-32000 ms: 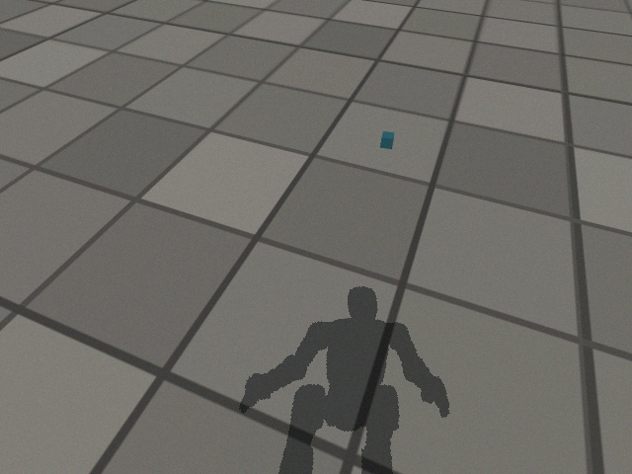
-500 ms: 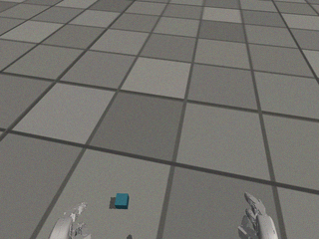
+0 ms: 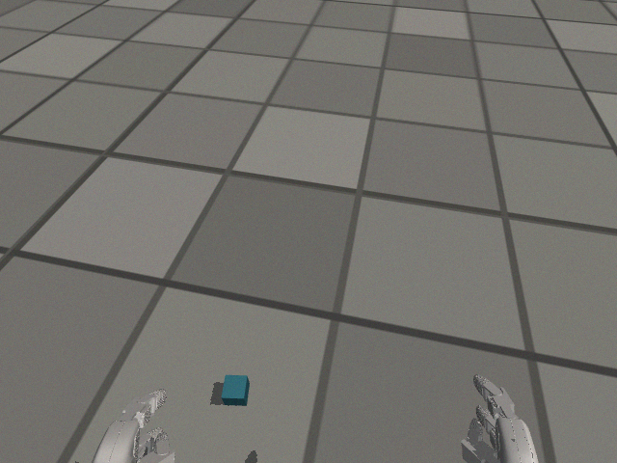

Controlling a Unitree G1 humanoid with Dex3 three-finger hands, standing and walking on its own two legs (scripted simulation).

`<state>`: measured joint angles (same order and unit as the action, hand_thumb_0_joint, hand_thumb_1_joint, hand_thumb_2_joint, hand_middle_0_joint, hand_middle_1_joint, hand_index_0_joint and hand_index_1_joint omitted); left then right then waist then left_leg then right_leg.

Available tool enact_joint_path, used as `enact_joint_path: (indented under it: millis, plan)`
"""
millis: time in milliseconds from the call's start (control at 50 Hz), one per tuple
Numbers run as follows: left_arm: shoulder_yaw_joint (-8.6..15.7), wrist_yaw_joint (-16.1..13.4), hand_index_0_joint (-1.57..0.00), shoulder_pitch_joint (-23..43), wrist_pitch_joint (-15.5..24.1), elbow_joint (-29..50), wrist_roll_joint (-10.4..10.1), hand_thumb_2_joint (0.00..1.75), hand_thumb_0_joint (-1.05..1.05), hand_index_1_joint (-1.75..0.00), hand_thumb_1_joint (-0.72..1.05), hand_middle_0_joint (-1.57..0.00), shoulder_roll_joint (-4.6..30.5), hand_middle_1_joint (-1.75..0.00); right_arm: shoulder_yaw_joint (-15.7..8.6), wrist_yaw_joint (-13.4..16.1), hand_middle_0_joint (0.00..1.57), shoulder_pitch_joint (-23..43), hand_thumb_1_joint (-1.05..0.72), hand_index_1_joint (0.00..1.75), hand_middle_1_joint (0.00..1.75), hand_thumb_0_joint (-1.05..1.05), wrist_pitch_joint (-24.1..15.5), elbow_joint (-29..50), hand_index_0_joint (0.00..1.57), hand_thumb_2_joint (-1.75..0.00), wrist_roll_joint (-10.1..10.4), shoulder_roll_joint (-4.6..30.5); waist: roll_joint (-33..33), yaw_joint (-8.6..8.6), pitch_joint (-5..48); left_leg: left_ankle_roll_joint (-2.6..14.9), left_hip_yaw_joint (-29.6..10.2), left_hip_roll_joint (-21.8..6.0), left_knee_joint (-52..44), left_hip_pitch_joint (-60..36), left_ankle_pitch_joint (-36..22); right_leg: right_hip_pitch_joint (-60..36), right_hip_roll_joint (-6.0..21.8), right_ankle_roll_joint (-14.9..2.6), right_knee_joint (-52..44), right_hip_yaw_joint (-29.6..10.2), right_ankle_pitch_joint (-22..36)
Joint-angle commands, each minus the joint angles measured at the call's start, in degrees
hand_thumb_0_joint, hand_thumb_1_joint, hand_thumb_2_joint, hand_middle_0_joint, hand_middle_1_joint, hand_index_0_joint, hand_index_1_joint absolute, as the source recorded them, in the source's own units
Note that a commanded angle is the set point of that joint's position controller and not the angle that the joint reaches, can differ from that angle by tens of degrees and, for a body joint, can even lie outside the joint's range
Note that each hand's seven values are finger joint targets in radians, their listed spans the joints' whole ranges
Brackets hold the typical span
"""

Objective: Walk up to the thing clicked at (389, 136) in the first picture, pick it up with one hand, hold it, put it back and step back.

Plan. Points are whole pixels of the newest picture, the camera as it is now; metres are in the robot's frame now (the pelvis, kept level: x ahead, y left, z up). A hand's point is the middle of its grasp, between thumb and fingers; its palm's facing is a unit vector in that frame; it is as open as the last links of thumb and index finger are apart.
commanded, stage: home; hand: left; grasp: from above
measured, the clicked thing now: (236, 390) +0.45 +0.22 -0.68
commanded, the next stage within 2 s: stand in 0.48 s
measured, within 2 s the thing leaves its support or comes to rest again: neither
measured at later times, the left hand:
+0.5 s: hand (170, 461) +0.16 +0.18 -0.05, palm faces +0.04 -0.98 -0.20, open 7.4 cm
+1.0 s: hand out of the picture +0.06 +0.25 -0.11, palm faces +0.05 -0.94 -0.33, open 7.4 cm
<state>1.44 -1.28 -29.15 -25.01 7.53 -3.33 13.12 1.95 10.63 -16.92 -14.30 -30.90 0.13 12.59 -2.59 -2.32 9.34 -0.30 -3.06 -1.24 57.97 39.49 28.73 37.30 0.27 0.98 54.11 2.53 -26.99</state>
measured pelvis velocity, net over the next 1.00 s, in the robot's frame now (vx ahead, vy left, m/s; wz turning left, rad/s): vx -0.01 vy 0.01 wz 0.01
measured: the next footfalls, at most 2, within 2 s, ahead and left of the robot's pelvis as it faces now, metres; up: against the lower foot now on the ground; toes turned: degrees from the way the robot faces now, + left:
none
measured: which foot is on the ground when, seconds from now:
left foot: down 0.00-1.00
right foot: down 0.00-1.00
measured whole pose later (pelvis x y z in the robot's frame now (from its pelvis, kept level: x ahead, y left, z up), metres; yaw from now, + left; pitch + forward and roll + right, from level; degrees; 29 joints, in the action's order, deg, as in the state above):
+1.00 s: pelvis -0.01 +0.01 +0.05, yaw +1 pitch -2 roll +0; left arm 2.5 -2.1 -12.9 -2.0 -52.2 2.1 16.4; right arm -2.4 1.2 -11.3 -1.0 -55.4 -3.0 16.5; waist -0.1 1.2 -2.8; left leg 1.4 -1.2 1.6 35.1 15.1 17.8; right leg 14.0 3.2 2.5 33.7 1.1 -17.4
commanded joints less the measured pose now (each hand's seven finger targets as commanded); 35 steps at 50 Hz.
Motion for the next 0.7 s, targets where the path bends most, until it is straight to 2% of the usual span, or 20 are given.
enact_joint_path:
  millis: [0, 40, 60, 120, 140, 200, 240, 300, 380, 420, 440, 460, 500, 540, 560, 580, 600, 620, 660, 680]
  plan:
    - [3.58, -0.11, -0.20, 0.76, 2.87, 10.37, 0.53, 0.90, 0.00, -0.30, 0.90, -0.20, 5.82, -0.30, -3.41, 0.45, 0.20, 3.52, -0.90, 0.30, 0.30, 0.00, -2.89, 9.00, 0.20, -0.90, 0.04, 7.36, -0.29, -0.04, 5.72, 0.75, 0.02, 0.90, -9.13, -6.08, -16.94, -4.18, -1.66, -1.17, -7.64, 1.33, 13.89]
    - [3.09, -0.03, -0.20, 1.16, 2.84, 10.26, 0.43, 0.90, 0.00, -0.30, 0.90, -0.20, 5.24, -0.30, -3.29, 0.36, 0.20, 3.72, -0.90, 0.30, 0.30, 0.00, -2.68, 9.11, 0.20, -0.90, 0.13, 7.16, -0.48, -0.11, 4.23, 0.75, -0.15, 0.83, -9.37, -5.65, -16.02, -3.29, -1.66, -1.10, -7.76, 1.40, 13.18]
    - [4.01, -0.15, -0.20, 1.25, 2.81, 10.30, 0.32, 0.90, 0.00, -0.30, 0.90, -0.20, 6.02, -0.30, -3.46, 0.38, 0.20, 3.39, -0.90, 0.30, 0.30, 0.00, -2.63, 8.99, 0.20, -0.90, 0.22, 7.45, -0.13, -0.06, 3.83, 0.85, -0.07, 0.92, -9.56, -5.28, -14.77, -3.16, -1.63, -1.08, -8.17, 1.28, 12.24]
    - [4.01, -0.11, -0.20, 0.74, 2.75, 9.98, 0.30, 0.90, 0.00, -0.30, 0.90, -0.20, 6.07, -0.30, -3.40, 0.38, 0.20, 3.45, -0.90, 0.30, 0.30, 0.00, -2.48, 9.17, 0.20, -0.90, 0.17, 7.30, 0.58, -0.25, 4.98, 1.08, 0.10, 1.10, -9.10, -5.28, -14.53, -3.87, -1.59, -1.00, -8.46, 1.21, 12.35]
    - [3.60, -0.18, -0.20, 0.29, 2.51, 9.99, 0.33, 0.90, 0.00, -0.30, 0.90, -0.20, 5.59, -0.30, -3.35, 0.36, 0.20, 3.81, -0.90, 0.30, 0.30, 0.00, -2.59, 9.36, 0.20, -0.90, 0.26, 7.22, 1.19, -0.13, 3.18, 1.16, 0.30, 1.09, -9.29, -4.52, -13.42, -3.57, -1.54, -0.90, -8.73, 1.22, 11.48]
    - [4.65, -0.32, -0.20, 0.63, 2.73, 10.58, 0.37, 0.90, 0.00, -0.30, 0.90, -0.20, 6.39, -0.30, -3.41, 0.46, 0.20, 3.97, -0.90, 0.30, 0.30, 0.00, -2.36, 9.62, 0.20, -0.90, 0.26, 7.12, 0.80, 0.17, 4.86, 1.20, 0.71, 1.34, -8.69, -4.82, -14.03, -4.34, -1.36, -0.85, -8.91, 0.88, 12.34]
    - [3.66, -0.26, -0.20, 1.57, 2.84, 11.37, 0.62, 0.90, 0.00, -0.30, 0.90, -0.20, 6.03, -0.30, -3.37, 0.31, 0.20, 3.75, -0.90, 0.30, 0.30, 0.00, -2.36, 9.64, 0.20, -0.90, 0.32, 7.27, -0.75, 0.05, 3.21, 1.04, 0.58, 1.18, -9.51, -4.57, -12.60, -2.86, -1.47, -1.12, -8.61, 0.96, 10.79]
    - [4.01, -0.38, -0.20, 0.72, 2.67, 10.96, 0.51, 0.90, 0.00, -0.30, 0.90, -0.20, 6.19, -0.30, -3.54, 0.39, 0.20, 3.22, -0.90, 0.30, 0.30, 0.00, -2.26, 9.29, 0.20, -0.90, 0.30, 7.34, -0.46, -0.14, 5.55, 0.90, -0.13, 0.84, -9.52, -5.70, -14.75, -3.63, -1.62, -1.22, -7.77, 1.29, 12.21]
    - [3.28, -0.35, -0.20, 0.87, 2.69, 10.97, 0.43, 0.90, 0.00, -0.30, 0.90, -0.20, 5.32, -0.30, -3.32, 0.37, 0.20, 3.72, -0.90, 0.30, 0.30, 0.00, -2.27, 9.76, 0.20, -0.90, 0.42, 7.17, 0.10, -0.31, 3.98, 1.14, 0.33, 1.08, -9.31, -4.94, -12.87, -3.13, -1.53, -1.10, -8.44, 1.17, 11.01]
    - [4.33, -0.39, -0.20, 0.90, 2.90, 11.78, 0.35, 0.90, 0.00, -0.30, 0.90, -0.20, 6.29, -0.30, -3.58, 0.39, 0.20, 3.41, -0.90, 0.30, 0.30, 0.00, -2.18, 9.69, 0.20, -0.90, 0.29, 7.19, -0.18, -0.30, 6.45, 1.10, 0.28, 1.10, -8.63, -5.57, -15.03, -4.22, -1.55, -1.03, -8.20, 1.17, 13.06]
    - [3.45, -0.36, -0.20, -0.10, 2.57, 10.39, 0.44, 0.90, 0.00, -0.30, 0.90, -0.20, 5.38, -0.30, -3.39, 0.42, 0.20, 3.51, -0.90, 0.30, 0.30, 0.00, -2.17, 9.81, 0.20, -0.90, 0.36, 7.10, 1.09, -0.10, 4.99, 1.22, 0.56, 1.24, -8.46, -4.98, -14.66, -3.98, -1.44, -0.92, -8.48, 1.07, 12.86]
    - [4.45, -0.54, -0.20, 0.81, 2.72, 11.30, 0.55, 0.90, 0.00, -0.30, 0.90, -0.20, 6.60, -0.30, -3.62, 0.51, 0.20, 3.23, -0.90, 0.30, 0.30, 0.00, -2.15, 9.59, 0.20, -0.90, 0.32, 7.27, 0.61, -0.29, 5.27, 1.23, 0.43, 1.16, -8.68, -4.91, -14.43, -3.91, -1.47, -0.99, -8.31, 1.05, 12.66]
    - [2.80, -0.27, -0.20, 0.94, 2.75, 11.02, 0.56, 0.90, 0.00, -0.30, 0.90, -0.20, 5.40, -0.30, -3.31, 0.33, 0.20, 3.47, -0.90, 0.30, 0.30, 0.00, -2.11, 9.58, 0.20, -0.90, 0.29, 7.10, -0.65, -0.42, 4.60, 0.97, 0.22, 0.94, -9.08, -5.40, -14.97, -3.32, -1.57, -1.18, -7.85, 1.25, 12.70]
    - [3.03, -0.39, -0.20, 1.17, 2.61, 10.95, 0.49, 0.90, 0.00, -0.30, 0.90, -0.20, 5.31, -0.30, -3.20, 0.35, 0.20, 4.13, -0.90, 0.30, 0.30, 0.00, -2.13, 9.98, 0.20, -0.90, 0.42, 7.04, -0.84, -0.03, 3.01, 0.86, -0.21, 0.79, -9.88, -4.74, -12.92, -2.34, -1.68, -1.14, -8.22, 1.52, 10.77]
    - [3.98, -2.53, -0.20, 17.84, 14.25, -9.15, 7.13, 0.90, 0.00, -0.30, 0.90, -0.20, 10.38, -0.30, -5.43, -3.06, 0.20, 7.39, -0.90, 0.30, 0.30, 0.00, 4.02, -4.46, 0.20, -0.90, -6.85, 12.83, 2.63, 4.15, -8.71, 3.73, -3.17, -1.12, -15.29, -5.32, -22.09, -14.65, 3.47, -2.37, -10.36, -2.90, 9.72]
    - [5.00, -2.22, -0.20, 13.43, 17.81, -18.82, 7.44, 0.90, 0.00, -0.30, 0.90, -0.20, 11.35, -0.30, -6.42, -4.74, 0.20, 7.66, -0.90, 0.30, 0.30, 0.00, 6.16, -5.27, 0.20, -0.90, -6.88, 13.76, 4.41, 4.01, -4.20, 4.48, -1.49, -0.54, -15.13, -8.61, -21.65, -15.75, 3.98, -4.33, -11.78, -6.18, 8.56]
    - [4.42, -1.83, -0.20, 11.96, 19.77, -21.00, 7.23, 0.90, 0.00, -0.30, 0.90, -0.20, 11.64, -0.30, -6.71, -5.62, 0.20, 8.01, -0.90, 0.30, 0.30, 0.00, 7.29, -3.43, 0.20, -0.90, -7.67, 14.64, 4.56, 3.39, -4.74, 4.56, -2.62, -0.15, -14.79, -10.19, -20.66, -12.91, 3.65, -5.31, -13.72, -7.72, 9.01]
    - [3.83, -1.68, -0.20, 11.73, 21.12, -23.85, 7.55, 0.90, 0.00, -0.30, 0.90, -0.20, 12.72, -0.30, -6.81, -6.61, 0.20, 8.42, -0.90, 0.30, 0.30, 0.00, 7.79, -4.27, 0.20, -0.90, -6.50, 14.18, 3.89, 4.00, -3.11, 4.49, -3.19, -0.02, -15.06, -12.36, -20.76, -16.19, 4.31, -5.23, -13.42, -7.69, 12.33]
    - [3.87, -1.19, -0.20, 15.84, 22.14, -29.07, 7.09, 0.90, 0.00, -0.30, 0.90, -0.20, 12.25, -0.30, -6.32, -8.46, 0.20, 6.69, -0.90, 0.30, 0.30, 0.00, 8.24, -7.81, 0.20, -0.90, -3.64, 12.04, 5.20, 3.51, -1.22, 3.68, -1.16, 0.65, -16.76, -15.85, -19.97, -18.11, 5.50, -4.48, -14.42, -8.21, 15.40]
    - [3.95, -1.09, -0.20, 16.11, 22.37, -31.59, 6.43, 0.90, 0.00, -0.30, 0.90, -0.20, 11.98, -0.30, -6.64, -8.88, 0.20, 7.52, -0.90, 0.30, 0.30, 0.00, 8.47, -8.45, 0.20, -0.90, -3.28, 12.44, 4.77, 3.86, -0.63, 3.63, -1.54, 0.61, -16.71, -17.48, -21.54, -18.54, 5.41, -3.89, -15.24, -7.49, 17.43]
